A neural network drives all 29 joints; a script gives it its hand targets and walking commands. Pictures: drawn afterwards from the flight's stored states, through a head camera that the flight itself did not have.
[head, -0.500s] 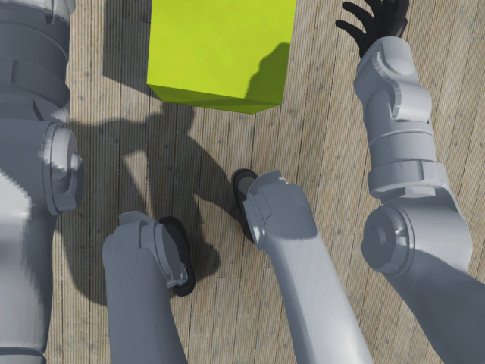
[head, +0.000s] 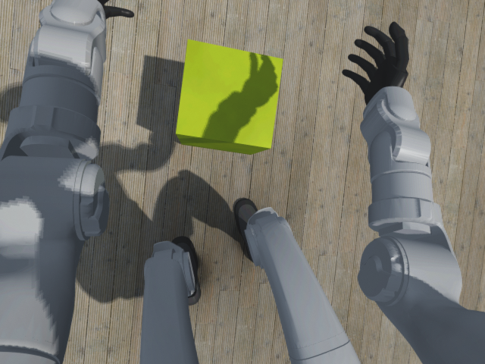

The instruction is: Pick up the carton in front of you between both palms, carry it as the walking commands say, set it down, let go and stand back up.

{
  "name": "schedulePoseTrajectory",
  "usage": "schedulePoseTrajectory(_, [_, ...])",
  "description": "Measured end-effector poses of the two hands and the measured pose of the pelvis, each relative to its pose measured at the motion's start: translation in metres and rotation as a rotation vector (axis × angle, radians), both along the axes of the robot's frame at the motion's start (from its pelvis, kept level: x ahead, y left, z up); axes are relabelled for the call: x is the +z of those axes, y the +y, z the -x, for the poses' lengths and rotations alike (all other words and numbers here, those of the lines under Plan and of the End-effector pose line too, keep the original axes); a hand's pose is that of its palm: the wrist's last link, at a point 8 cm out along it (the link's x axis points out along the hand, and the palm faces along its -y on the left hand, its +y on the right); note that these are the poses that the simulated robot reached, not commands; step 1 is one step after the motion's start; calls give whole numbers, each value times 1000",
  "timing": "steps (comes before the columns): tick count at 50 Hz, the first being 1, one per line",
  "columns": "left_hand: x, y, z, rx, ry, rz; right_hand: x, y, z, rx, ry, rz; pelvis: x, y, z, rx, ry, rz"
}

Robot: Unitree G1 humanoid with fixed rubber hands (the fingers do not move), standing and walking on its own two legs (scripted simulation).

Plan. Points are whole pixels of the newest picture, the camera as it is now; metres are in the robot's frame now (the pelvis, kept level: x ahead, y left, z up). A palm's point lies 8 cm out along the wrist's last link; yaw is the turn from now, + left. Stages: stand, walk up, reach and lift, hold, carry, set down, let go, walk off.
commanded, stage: set down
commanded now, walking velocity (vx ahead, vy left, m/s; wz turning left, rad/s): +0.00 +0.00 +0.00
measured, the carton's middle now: (225, 107) +0.52 -0.11 -0.47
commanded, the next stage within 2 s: let go in 0.04 s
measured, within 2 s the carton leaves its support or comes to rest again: neither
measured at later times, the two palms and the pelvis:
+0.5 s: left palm (33, 118) +0.45 +0.12 +0.02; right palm (459, 130) +0.35 -0.27 +0.04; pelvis +0.05 -0.03 +0.12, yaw +3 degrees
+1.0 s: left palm out of the picture +0.33 +0.19 +0.09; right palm out of the picture +0.27 -0.24 +0.11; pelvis +0.11 -0.01 +0.18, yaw -1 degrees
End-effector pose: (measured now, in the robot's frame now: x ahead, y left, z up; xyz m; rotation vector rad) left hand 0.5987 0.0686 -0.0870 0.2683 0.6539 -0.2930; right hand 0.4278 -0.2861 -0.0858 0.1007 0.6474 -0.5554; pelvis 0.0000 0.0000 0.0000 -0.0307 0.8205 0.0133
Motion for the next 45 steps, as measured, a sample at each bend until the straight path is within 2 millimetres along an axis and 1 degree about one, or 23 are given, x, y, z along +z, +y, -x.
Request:
schedulePoseTrajectory(6, [29, 6, 4, 14, 15, 2, 28, 3, 1, 22, 7, -1, 30, -1, -6, 2, -13, -12])
schedulePoseTrajectory(10, [43, 12, 17, 48, 12, -2, 43, 9, 6, 79, 20, 9, 49, -4, -13, 2, -25, -21])
schedulePoseTrajectory(13, [51, 20, 37, 97, 6, -8, 56, 15, 16, 146, 37, 19, 63, -8, -20, 5, -43, -27])
schedulePoseTrajectory(18, [68, 35, 87, 222, 6, -24, 81, 20, 41, 283, 84, 29, 89, -16, -32, 14, -113, -38])
schedulePoseTrajectory(22, [88, 45, 126, 315, 7, -32, 106, 19, 61, 384, 116, 37, 108, -23, -41, 18, -198, -45])
schedulePoseTrajectory(25, [105, 51, 149, 356, 6, -39, 123, 17, 76, 446, 135, 39, 121, -27, -49, 17, -268, -49])
schedulePoseTrajectory(31, [134, 61, 180, 366, 7, -53, 151, 12, 109, 508, 159, 40, 142, -34, -68, 4, -403, -49])
schedulePoseTrajectory(38, [151, 77, 209, 334, 29, -60, 177, 15, 149, 498, 179, 38, 159, -34, -90, -12, -534, -41])
schedulePoseTrajectory(41, [156, 85, 221, 329, 38, -59, 185, 20, 159, 489, 186, 35, 164, -31, -97, -16, -577, -36])
schedulePoseTrajectory(45, [164, 101, 239, 330, 47, -58, 193, 29, 165, 481, 188, 30, 170, -24, -103, -19, -628, -29])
